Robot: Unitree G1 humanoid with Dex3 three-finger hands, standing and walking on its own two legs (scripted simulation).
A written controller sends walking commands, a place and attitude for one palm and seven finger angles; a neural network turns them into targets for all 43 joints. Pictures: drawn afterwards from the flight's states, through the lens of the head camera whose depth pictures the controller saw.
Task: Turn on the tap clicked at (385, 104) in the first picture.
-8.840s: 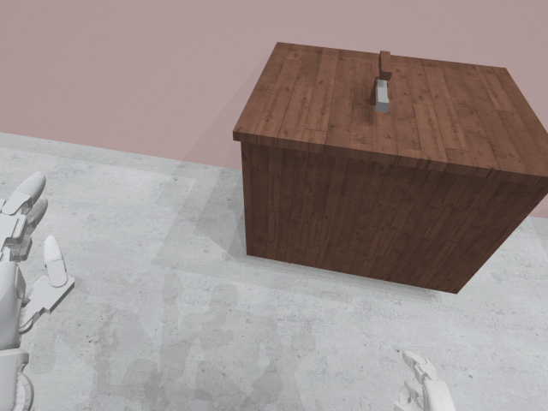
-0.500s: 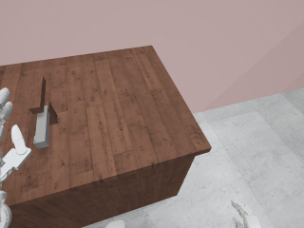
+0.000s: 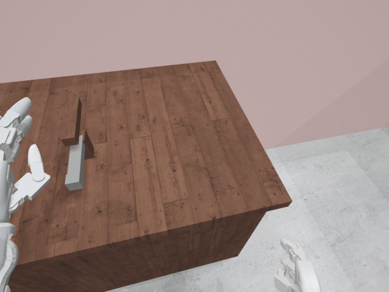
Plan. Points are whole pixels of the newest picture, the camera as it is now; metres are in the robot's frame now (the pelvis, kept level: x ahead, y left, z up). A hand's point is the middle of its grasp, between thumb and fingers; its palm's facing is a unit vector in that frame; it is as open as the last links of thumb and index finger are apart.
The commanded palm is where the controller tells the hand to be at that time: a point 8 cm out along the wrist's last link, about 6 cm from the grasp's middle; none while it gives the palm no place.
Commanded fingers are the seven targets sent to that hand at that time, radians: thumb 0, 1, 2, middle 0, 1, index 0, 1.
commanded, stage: come to a stop and stand still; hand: left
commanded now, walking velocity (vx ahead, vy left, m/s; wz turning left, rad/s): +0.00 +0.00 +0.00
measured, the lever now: (74, 181) +0.30 +0.30 +0.02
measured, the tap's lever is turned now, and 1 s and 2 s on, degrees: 0 0 0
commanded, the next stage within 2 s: look again from close up in 0.88 s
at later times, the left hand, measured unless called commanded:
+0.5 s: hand (13, 191) +0.20 +0.29 +0.16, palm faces +0.41 -0.82 -0.40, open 7.5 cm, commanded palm +0.14 +0.31 +0.18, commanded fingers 0.00 0.90 0.90 -0.20 -0.30 -0.20 -0.30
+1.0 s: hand (11, 199) +0.19 +0.29 +0.17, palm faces +0.38 -0.85 -0.37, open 7.4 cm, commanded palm +0.13 +0.32 +0.18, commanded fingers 0.00 0.90 0.90 -0.20 -0.30 -0.20 -0.30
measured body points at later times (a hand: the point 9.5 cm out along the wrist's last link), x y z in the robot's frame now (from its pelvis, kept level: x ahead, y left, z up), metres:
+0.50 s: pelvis -0.02 +0.03 +0.00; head +0.03 +0.05 +0.44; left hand +0.18 +0.34 +0.18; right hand +0.16 -0.21 -0.08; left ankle +0.04 +0.14 -0.74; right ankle -0.01 -0.12 -0.74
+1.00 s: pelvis -0.03 +0.04 +0.00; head +0.01 +0.06 +0.45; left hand +0.16 +0.33 +0.19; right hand +0.17 -0.18 -0.06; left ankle +0.04 +0.14 -0.74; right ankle -0.01 -0.12 -0.74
